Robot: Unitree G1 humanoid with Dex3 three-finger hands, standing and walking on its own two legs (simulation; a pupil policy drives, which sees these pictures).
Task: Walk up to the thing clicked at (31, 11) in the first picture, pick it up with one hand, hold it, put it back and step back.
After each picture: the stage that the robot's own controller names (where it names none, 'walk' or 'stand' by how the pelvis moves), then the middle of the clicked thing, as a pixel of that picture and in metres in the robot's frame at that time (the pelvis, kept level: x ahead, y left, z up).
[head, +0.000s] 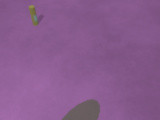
stand; (33, 15) +1.68 +0.57 -0.66
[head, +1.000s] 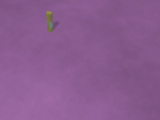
walk; (49, 21) +1.59 +0.29 -0.64
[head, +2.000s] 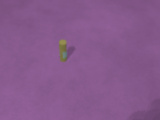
walk; (63, 51) +1.04 +0.15 -0.65
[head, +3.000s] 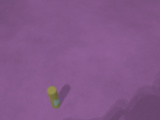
walk; (54, 98) +0.59 +0.22 -0.63
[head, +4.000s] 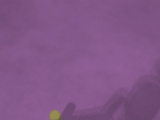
stand; out of the picture +0.39 +0.19 -0.63
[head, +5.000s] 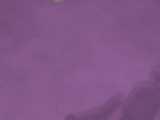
stand; out of the picture +0.36 +0.16 -0.65
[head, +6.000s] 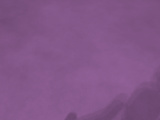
stand; out of the picture +0.36 +0.16 -0.66
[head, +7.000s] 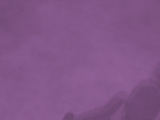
stand; out of the picture +0.35 +0.18 -0.66
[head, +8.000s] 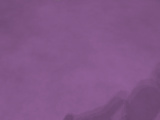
stand; out of the picture +0.34 +0.18 -0.66
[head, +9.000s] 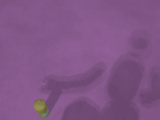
go down; (42, 109) +0.36 +0.21 -0.58
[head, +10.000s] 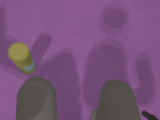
go down; (24, 61) +0.41 +0.24 -0.26
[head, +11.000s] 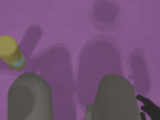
close in; (12, 55) +0.41 +0.25 -0.23
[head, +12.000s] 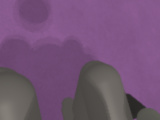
close in; out of the picture +0.39 +0.29 -0.15
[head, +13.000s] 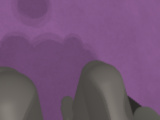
lift; out of the picture +0.38 +0.29 -0.15
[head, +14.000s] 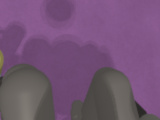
lift; out of the picture +0.30 +0.27 -0.13
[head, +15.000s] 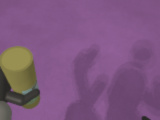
lift; (24, 83) +0.31 +0.18 +0.05
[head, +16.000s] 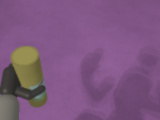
hold; (32, 81) +0.33 +0.16 +0.03
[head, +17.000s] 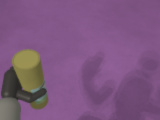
hold; (33, 84) +0.32 +0.16 +0.03
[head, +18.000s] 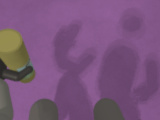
crouch; (18, 61) +0.39 +0.20 -0.04
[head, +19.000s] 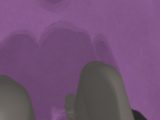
lower; out of the picture +0.41 +0.29 -0.16
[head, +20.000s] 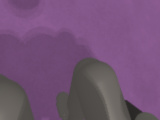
lower; out of the picture +0.41 +0.31 -0.15
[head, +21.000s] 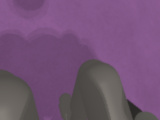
lower; out of the picture +0.40 +0.30 -0.16
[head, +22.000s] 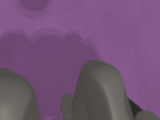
lower; out of the picture +0.38 +0.30 -0.16
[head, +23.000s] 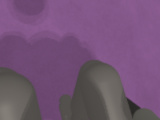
rest; out of the picture +0.38 +0.30 -0.16
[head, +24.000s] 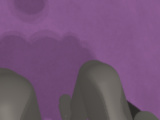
withdraw; out of the picture +0.37 +0.28 -0.16
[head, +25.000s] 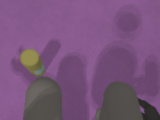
walk; (34, 65) +0.40 +0.23 -0.29
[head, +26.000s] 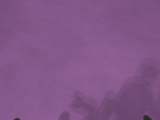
stand; out of the picture +0.33 +0.18 -0.59
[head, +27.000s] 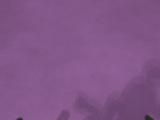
stand; out of the picture +0.34 +0.20 -0.60
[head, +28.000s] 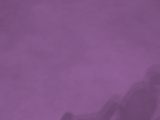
stand; out of the picture +0.35 +0.18 -0.64
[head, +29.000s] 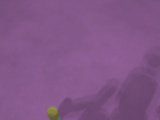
walk; (54, 116) +0.38 +0.18 -0.64
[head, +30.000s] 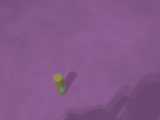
walk; (60, 85) +0.59 +0.21 -0.62
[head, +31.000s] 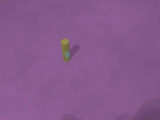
walk; (65, 50) +0.94 +0.15 -0.62
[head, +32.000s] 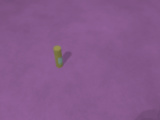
stand; (58, 57) +0.99 +0.22 -0.64
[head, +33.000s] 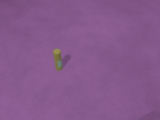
stand; (58, 60) +0.99 +0.22 -0.66
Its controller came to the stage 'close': yes
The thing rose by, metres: 0.67
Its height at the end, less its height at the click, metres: +0.00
